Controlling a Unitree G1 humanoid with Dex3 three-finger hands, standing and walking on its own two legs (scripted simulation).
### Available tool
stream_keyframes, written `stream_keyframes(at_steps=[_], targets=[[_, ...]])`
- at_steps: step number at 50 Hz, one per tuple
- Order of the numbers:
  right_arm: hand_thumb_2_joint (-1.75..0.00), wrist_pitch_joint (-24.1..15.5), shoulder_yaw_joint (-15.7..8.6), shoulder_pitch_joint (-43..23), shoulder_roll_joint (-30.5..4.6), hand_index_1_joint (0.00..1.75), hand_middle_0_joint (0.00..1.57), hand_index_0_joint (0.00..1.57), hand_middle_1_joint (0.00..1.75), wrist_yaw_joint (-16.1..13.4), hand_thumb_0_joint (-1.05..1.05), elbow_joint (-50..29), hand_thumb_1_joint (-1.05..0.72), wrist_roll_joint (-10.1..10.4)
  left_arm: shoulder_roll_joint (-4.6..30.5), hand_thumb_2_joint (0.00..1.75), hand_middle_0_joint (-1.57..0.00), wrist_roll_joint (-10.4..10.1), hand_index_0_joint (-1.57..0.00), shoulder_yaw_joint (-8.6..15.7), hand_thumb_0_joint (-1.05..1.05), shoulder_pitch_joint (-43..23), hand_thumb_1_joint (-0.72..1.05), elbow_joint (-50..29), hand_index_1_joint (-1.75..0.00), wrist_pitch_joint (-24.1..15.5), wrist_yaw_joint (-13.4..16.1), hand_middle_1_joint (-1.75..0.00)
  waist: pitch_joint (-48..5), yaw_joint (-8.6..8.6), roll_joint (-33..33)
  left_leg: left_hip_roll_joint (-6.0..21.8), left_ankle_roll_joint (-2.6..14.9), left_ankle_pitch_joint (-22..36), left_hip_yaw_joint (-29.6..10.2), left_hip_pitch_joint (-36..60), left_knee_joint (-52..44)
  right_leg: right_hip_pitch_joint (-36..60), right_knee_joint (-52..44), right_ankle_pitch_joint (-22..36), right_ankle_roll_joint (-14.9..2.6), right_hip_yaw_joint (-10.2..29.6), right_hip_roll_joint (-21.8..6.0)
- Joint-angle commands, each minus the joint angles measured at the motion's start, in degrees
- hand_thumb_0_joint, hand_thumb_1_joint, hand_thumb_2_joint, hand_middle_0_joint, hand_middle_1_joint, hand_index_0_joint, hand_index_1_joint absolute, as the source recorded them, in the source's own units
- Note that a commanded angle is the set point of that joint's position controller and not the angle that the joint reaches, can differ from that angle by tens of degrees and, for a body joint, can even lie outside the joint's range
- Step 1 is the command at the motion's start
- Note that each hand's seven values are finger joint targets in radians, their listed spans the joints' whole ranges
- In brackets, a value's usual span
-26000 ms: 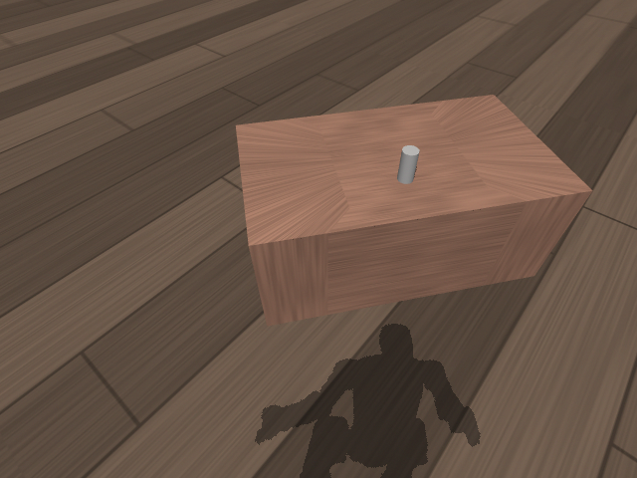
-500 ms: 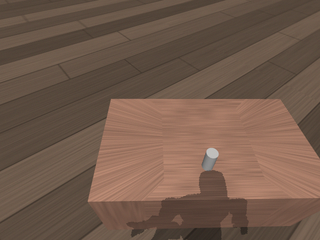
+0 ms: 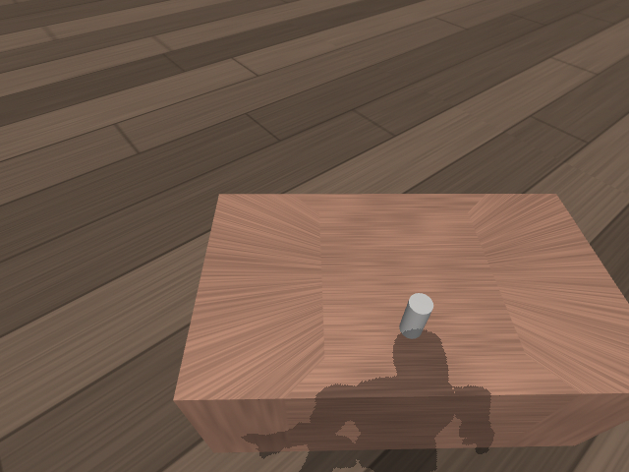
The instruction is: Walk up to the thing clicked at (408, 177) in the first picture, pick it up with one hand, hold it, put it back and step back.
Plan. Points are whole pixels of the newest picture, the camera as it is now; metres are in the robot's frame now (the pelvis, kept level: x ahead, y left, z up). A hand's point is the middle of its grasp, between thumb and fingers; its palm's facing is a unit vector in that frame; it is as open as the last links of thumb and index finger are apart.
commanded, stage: stand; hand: right
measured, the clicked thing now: (415, 316) +0.49 -0.20 -0.28
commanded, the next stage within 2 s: step back in 0.60 s
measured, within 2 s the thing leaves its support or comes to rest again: neither
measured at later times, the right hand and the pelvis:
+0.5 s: hand out of the picture +0.07 -0.25 -0.15, palm faces -0.02 +0.93 -0.36, open 7.4 cm; pelvis +0.00 +0.00 +0.00, yaw +1 degrees
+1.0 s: hand out of the picture +0.06 -0.31 -0.18, palm faces -0.05 +0.94 -0.35, open 7.4 cm; pelvis -0.08 -0.05 -0.02, yaw +2 degrees
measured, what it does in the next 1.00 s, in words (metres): lifts its left foot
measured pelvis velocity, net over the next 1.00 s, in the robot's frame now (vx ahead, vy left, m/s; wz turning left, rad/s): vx -0.08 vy -0.05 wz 0.04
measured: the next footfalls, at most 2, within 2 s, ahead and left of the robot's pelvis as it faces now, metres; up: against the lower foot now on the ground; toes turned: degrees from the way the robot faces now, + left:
left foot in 1.32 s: -0.14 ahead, +0.09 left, +0.00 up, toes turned +6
right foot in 1.72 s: -0.26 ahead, -0.15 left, +0.00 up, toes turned +2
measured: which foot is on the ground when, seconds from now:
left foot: down 0.00-0.88, up 0.90-1.00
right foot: down 0.00-1.00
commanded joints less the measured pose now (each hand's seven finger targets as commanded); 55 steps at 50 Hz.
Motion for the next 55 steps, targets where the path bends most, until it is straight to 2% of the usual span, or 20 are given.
stream_keyframes(at_steps=[1,9,22,29,30,33,35,36,38,40,42,43,44,45,46,48,49,50,52,55], targets=[[-0.90,-1.6,-2.2,-2.0,-12.7,0.30,0.20,0.20,0.30,-0.7,0.00,-3.0,-0.90,0.2,11.5,0.90,-0.20,0.2,-0.20,2.0,0.00,-0.8,0.90,-3.2,-0.30,-1.0,0.7,-0.30,-5.3,0.06,1.6,7.4,0.73,15.2,-6.7,5.8,-1.7,-2.9,-2.4,12.9,-2.88,2.9,-4.9],[-0.90,-1.4,-2.1,-2.2,-12.8,0.30,0.20,0.20,0.30,-0.6,0.00,-3.2,-0.90,0.1,11.7,0.90,-0.20,0.1,-0.20,1.9,0.00,-0.8,0.90,-3.6,-0.30,-0.9,0.6,-0.30,-4.3,0.06,1.2,7.4,0.73,14.1,-6.7,5.2,-1.8,-3.3,-3.0,11.5,-2.82,2.7,-5.1],[-0.90,-1.5,-2.3,-2.0,-13.0,0.30,0.20,0.20,0.30,-0.4,0.00,-3.3,-0.90,0.2,11.5,0.90,-0.20,0.2,-0.20,2.1,0.00,-0.6,0.90,-3.7,-0.30,-0.7,0.3,-0.30,-2.2,-0.17,1.7,7.1,0.40,6.3,-8.0,3.9,-4.2,-4.9,-3.3,4.9,-3.40,2.4,-4.6],[-0.90,-1.6,-2.3,-2.0,-12.9,0.30,0.20,0.20,0.30,-0.4,0.00,-3.5,-0.90,0.3,11.9,0.90,-0.20,0.2,-0.20,2.2,0.00,-0.6,0.90,-4.3,-0.30,-1.1,0.4,-0.30,-3.7,-0.18,1.4,7.1,0.62,10.5,-7.8,5.2,-2.7,-4.2,-3.2,8.6,-3.30,2.7,-5.1],[-0.90,-0.5,-3.7,-3.7,-16.1,0.30,0.20,0.20,0.30,0.1,0.00,-5.5,-0.90,0.5,15.1,0.90,-0.20,-0.9,-0.20,4.4,0.00,-1.9,0.90,-5.6,-0.30,-0.4,0.4,-0.30,1.5,-0.36,2.2,7.2,3.13,24.3,-8.5,0.8,2.3,-8.3,4.2,16.0,-3.46,1.5,-3.1],[-0.90,0.4,-4.9,-1.0,-17.2,0.30,0.20,0.20,0.30,0.2,0.00,-8.2,-0.90,1.3,11.8,0.90,-0.20,-1.5,-0.20,4.3,0.00,0.7,0.90,-8.1,-0.30,0.5,0.7,-0.30,-6.3,-0.84,7.7,12.6,9.59,35.0,-12.4,3.1,2.3,-8.3,17.6,9.4,-3.92,-1.5,1.9],[-0.90,0.9,-5.8,-1.7,-18.0,0.30,0.20,0.20,0.30,-0.1,0.00,-10.7,-0.90,0.8,10.9,0.90,-0.20,-1.2,-0.20,4.8,0.00,2.2,0.90,-9.5,-0.30,1.9,0.5,-0.30,-9.0,-0.59,12.7,17.7,14.42,30.7,-17.2,2.7,0.4,-12.0,29.4,-14.4,-4.52,-0.7,4.1],[-0.90,1.2,-6.2,-2.2,-18.3,0.30,0.20,0.20,0.30,-0.4,0.00,-11.7,-0.90,0.3,11.1,0.90,-0.20,-1.0,-0.20,4.9,0.00,2.7,0.90,-10.1,-0.30,2.3,0.5,-0.30,-8.5,-0.54,13.3,19.2,16.03,27.0,-17.7,-1.0,-0.2,-12.8,36.3,-19.5,-4.84,1.9,3.1],[-0.90,1.7,-6.1,-4.2,-17.6,0.30,0.20,0.20,0.30,-0.8,0.00,-13.9,-0.90,-0.6,10.2,0.90,-0.20,-1.2,-0.20,5.1,0.00,4.2,0.90,-11.1,-0.30,2.7,0.4,-0.30,-7.9,0.75,11.6,18.1,15.59,26.1,-15.4,-3.2,3.4,-14.8,37.5,-19.2,-5.71,3.7,2.3],[-0.90,2.2,-5.8,-5.7,-16.5,0.30,0.20,0.20,0.30,-0.8,0.00,-15.6,-0.90,-0.7,9.6,0.90,-0.20,-1.0,-0.20,5.3,0.00,7.0,0.90,-11.1,-0.30,2.5,0.4,-0.30,-8.6,2.45,9.7,14.6,12.78,22.0,-12.3,-3.9,8.4,-13.4,26.8,-12.4,-5.39,1.6,2.3],[-0.90,3.2,-5.4,-7.2,-15.4,0.30,0.20,0.20,0.30,-0.4,0.00,-16.6,-0.90,0.4,9.9,0.90,-0.20,0.2,-0.20,5.9,0.00,9.2,0.90,-10.2,-0.30,1.7,0.6,-0.30,-6.0,3.86,7.4,9.7,7.66,12.4,-10.2,-7.9,14.2,-9.2,8.4,1.0,-3.76,-0.1,1.9],[-0.90,3.6,-4.8,-5.6,-13.2,0.30,0.20,0.20,0.30,-0.3,0.00,-17.3,-0.90,1.0,13.2,0.90,-0.20,1.2,-0.20,6.5,0.00,8.1,0.90,-11.3,-0.30,1.2,0.7,-0.30,-3.5,2.52,-1.4,3.1,4.69,1.6,-8.3,-14.1,20.7,-8.6,3.2,4.8,-4.29,8.4,-3.1],[-0.90,3.8,-3.9,-2.2,-9.8,0.30,0.20,0.20,0.30,-0.3,0.00,-17.7,-0.90,1.0,18.9,0.90,-0.20,1.6,-0.20,7.9,0.00,4.4,0.90,-13.7,-0.30,0.9,0.7,-0.30,-1.3,0.58,-13.8,-6.5,0.79,-21.6,-6.1,-23.5,30.4,-8.7,-1.4,9.4,-8.52,23.8,-14.8],[-0.90,4.4,-5.0,-3.1,-12.8,0.30,0.20,0.20,0.30,-1.2,0.00,-17.6,-0.90,0.5,23.6,0.90,-0.20,2.2,-0.20,8.6,0.00,1.4,0.90,-16.8,-0.30,0.7,0.7,-0.30,-1.6,2.60,-12.7,-7.3,0.77,-27.9,-13.5,-19.8,43.4,-19.2,-1.5,14.1,-18.89,30.7,-22.4],[-0.90,4.3,-5.8,-1.6,-14.5,0.30,0.20,0.20,0.30,-1.2,0.00,-17.0,-0.90,0.5,21.6,0.90,-0.20,2.0,-0.20,8.5,0.00,-1.9,0.90,-17.9,-0.30,0.4,1.0,-0.30,-1.2,0.83,-9.8,-5.9,1.14,-24.5,-15.8,-18.9,49.8,-20.1,-0.1,16.2,-19.56,28.7,-21.1],[-0.90,3.9,-6.1,4.2,-14.8,0.30,0.20,0.20,0.30,-1.1,0.00,-15.2,-0.90,1.3,16.6,0.90,-0.20,1.6,-0.20,7.4,0.00,-8.2,0.90,-19.4,-0.30,0.1,1.0,-0.30,-1.3,-3.45,-5.5,-7.0,0.10,-17.2,-15.0,-20.6,52.4,-15.0,4.8,22.0,-14.02,13.5,-11.4],[-0.90,3.7,-5.7,4.8,-14.9,0.30,0.20,0.20,0.30,-1.2,0.00,-15.1,-0.90,1.1,15.9,0.90,-0.20,1.5,-0.20,7.5,0.00,-7.9,0.90,-19.7,-0.30,0.2,1.1,-0.30,-2.3,-3.17,-6.8,-7.1,-0.47,-16.3,-13.4,-21.2,52.5,-13.1,6.0,22.7,-13.26,11.6,-10.7],[-0.90,3.5,-5.5,4.5,-15.4,0.30,0.20,0.20,0.30,-1.2,0.00,-15.3,-0.90,0.8,15.7,0.90,-0.20,1.6,-0.20,7.4,0.00,-6.2,0.90,-20.4,-0.30,0.0,1.2,-0.30,-3.1,-1.47,-6.4,-6.8,-1.01,-16.3,-12.7,-20.9,53.6,-10.9,7.2,24.6,-14.20,12.1,-12.0],[-0.90,3.4,-4.7,2.3,-14.5,0.30,0.20,0.20,0.30,-1.2,0.00,-16.3,-0.90,0.4,13.4,0.90,-0.20,1.4,-0.20,6.8,0.00,-0.6,0.90,-20.0,-0.30,0.0,1.7,-0.30,-4.8,1.83,-3.8,-6.4,-1.57,-17.0,-12.8,-24.4,48.5,-2.2,9.9,28.7,-13.90,10.6,-11.2],[-0.90,2.9,-4.0,-0.6,-13.3,0.30,0.20,0.20,0.30,-1.3,0.00,-18.6,-0.90,-0.1,14.3,0.90,-0.20,1.1,-0.20,7.4,0.00,4.5,0.90,-19.8,-0.30,0.2,2.5,-0.30,-5.8,4.65,-6.8,-4.3,-1.81,-19.7,-11.6,-26.7,39.9,5.9,12.2,34.5,-15.40,12.2,-13.6]])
